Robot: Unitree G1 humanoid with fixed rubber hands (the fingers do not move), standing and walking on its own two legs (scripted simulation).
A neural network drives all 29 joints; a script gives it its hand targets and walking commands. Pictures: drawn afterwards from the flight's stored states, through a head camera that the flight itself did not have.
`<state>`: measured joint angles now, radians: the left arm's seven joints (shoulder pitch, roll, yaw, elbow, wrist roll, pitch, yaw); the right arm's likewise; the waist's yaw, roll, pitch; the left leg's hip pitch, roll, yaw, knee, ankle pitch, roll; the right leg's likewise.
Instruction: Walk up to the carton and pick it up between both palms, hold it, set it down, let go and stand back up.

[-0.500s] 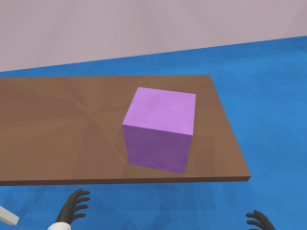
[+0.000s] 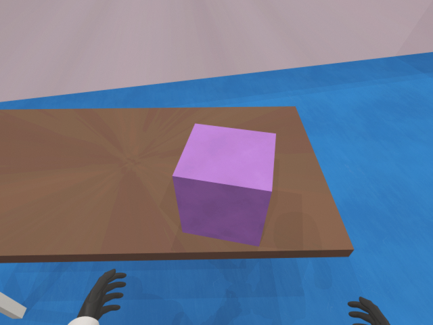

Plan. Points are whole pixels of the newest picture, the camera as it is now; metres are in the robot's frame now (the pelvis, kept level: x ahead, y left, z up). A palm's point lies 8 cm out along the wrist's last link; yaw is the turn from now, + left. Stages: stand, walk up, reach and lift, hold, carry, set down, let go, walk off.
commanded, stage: stand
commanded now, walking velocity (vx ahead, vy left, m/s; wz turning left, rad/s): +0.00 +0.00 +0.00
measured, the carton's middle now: (227, 185) +0.46 +0.02 -0.03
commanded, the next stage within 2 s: none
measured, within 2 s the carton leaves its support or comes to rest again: neither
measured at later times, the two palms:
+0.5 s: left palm (89, 321) +0.16 +0.26 -0.06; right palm out of the picture +0.15 -0.27 -0.07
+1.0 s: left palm out of the picture +0.15 +0.26 -0.07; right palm out of the picture +0.15 -0.27 -0.07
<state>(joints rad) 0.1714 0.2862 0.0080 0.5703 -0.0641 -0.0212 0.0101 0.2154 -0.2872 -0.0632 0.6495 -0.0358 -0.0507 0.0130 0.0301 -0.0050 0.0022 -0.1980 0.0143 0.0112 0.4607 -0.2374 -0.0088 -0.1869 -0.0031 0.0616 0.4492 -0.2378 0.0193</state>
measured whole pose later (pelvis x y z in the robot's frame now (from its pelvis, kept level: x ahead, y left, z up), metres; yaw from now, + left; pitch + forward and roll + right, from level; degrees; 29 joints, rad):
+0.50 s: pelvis +0.00 +0.00 +0.00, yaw +0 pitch -2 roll +0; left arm 0.17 0.29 0.01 0.60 -0.06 -0.02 0.01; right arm 0.22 -0.29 -0.07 0.65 -0.04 -0.05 0.01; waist 0.03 -0.01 0.00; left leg -0.20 0.01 0.01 0.46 -0.23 -0.01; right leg -0.19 0.00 0.06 0.45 -0.23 0.02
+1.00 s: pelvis +0.00 +0.00 +0.00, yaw +0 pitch -2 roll +0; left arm 0.17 0.29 0.01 0.64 -0.06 -0.02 0.01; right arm 0.22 -0.29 -0.07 0.65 -0.04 -0.05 0.01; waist 0.03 -0.01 0.01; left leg -0.20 0.01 0.01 0.46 -0.23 -0.01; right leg -0.19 0.00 0.06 0.45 -0.23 0.02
